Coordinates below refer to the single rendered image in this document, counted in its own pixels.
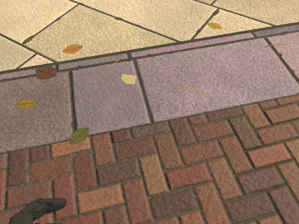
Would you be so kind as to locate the left robot hand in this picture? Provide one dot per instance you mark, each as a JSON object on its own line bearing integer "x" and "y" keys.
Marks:
{"x": 36, "y": 209}

